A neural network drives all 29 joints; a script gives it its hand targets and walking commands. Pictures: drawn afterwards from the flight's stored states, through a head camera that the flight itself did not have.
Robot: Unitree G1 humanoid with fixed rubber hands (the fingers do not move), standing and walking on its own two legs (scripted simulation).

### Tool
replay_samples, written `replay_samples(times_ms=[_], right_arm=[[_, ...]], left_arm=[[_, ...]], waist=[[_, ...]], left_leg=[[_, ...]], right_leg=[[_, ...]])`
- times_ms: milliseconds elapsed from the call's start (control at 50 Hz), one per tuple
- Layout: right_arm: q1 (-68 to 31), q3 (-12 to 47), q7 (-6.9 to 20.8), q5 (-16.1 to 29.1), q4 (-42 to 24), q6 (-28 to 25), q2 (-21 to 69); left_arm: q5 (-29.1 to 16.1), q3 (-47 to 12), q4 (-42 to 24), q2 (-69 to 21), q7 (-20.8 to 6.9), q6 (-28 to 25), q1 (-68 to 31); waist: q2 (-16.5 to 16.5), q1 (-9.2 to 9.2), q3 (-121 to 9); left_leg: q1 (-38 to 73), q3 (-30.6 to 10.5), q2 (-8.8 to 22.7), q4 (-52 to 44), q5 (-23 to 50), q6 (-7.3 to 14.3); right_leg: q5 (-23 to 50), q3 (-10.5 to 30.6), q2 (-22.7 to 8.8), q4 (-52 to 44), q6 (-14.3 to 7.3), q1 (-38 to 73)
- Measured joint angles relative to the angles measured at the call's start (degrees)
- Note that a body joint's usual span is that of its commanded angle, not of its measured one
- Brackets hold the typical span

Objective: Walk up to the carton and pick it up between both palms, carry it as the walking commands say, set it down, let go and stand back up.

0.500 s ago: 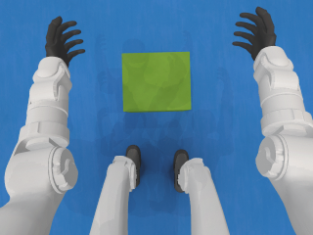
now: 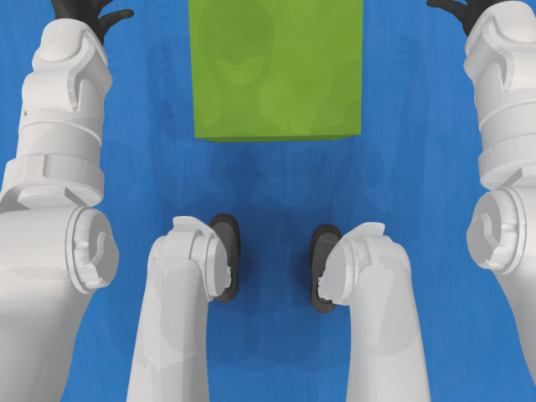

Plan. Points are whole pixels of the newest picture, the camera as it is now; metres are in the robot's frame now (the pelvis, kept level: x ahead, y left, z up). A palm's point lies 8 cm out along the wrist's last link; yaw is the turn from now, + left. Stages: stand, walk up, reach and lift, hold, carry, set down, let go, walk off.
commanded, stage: reach and lift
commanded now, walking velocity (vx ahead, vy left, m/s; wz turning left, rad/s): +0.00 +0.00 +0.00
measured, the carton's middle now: (275, 78) +0.54 +0.01 -0.37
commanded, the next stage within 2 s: none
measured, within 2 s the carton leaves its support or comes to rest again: neither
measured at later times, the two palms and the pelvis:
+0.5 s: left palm (145, 66) +0.53 +0.21 -0.26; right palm (419, 55) +0.55 -0.21 -0.26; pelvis -0.01 +0.00 -0.10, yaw +1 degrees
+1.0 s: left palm (150, 71) +0.53 +0.21 -0.29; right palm (409, 59) +0.56 -0.20 -0.29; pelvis -0.01 +0.00 -0.12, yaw +1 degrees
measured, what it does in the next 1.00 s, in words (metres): lowers itself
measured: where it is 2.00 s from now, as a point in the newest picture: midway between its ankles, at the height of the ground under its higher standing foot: (274, 277)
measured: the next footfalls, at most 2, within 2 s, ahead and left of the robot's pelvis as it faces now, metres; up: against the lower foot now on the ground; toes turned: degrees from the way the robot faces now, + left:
none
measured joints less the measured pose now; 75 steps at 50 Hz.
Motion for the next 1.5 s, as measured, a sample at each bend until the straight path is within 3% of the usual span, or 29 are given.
replay_samples(times_ms=[480, 700, 1080, 1500], right_arm=[[-7.5, 7.1, -3.6, 6.0, 8.9, -5.4, -0.3], [-10.1, 9.8, -4.7, 8.6, 9.1, -6.4, -1.0], [-11.2, 10.1, -4.2, 8.4, 12.2, -6.5, -0.7], [-12.7, 11.3, -6.5, 7.2, 12.3, -7.8, 3.8]], left_arm=[[-5.7, -6.7, 10.9, 2.0, 2.5, -6.0, -7.3], [-9.2, -9.7, 14.1, 4.6, 2.7, -7.5, -11.8], [-8.7, -10.3, 15.8, 3.0, 2.7, -7.8, -11.5], [-8.6, -11.1, 16.9, -0.2, 3.9, -8.8, -13.8]], waist=[[0.9, -1.18, 14.1], [0.9, -1.19, 20.8], [0.7, -1.12, 20.3], [1.2, -1.08, 20.6]], left_leg=[[-8.6, -0.2, 0.0, 19.1, -2.8, 0.1], [-10.2, -0.4, 0.1, 24.2, -2.9, -0.2], [-9.1, -0.4, -0.1, 24.3, -3.2, -0.1], [-8.5, -0.6, -0.4, 23.3, -3.2, -0.3]], right_leg=[[-3.7, 0.3, -0.6, 19.7, -0.4, -8.3], [-4.0, 0.1, -0.7, 25.0, -0.8, -9.9], [-4.3, 0.1, -0.7, 25.0, -0.6, -8.7], [-4.4, 0.1, -0.8, 24.0, -0.7, -8.0]])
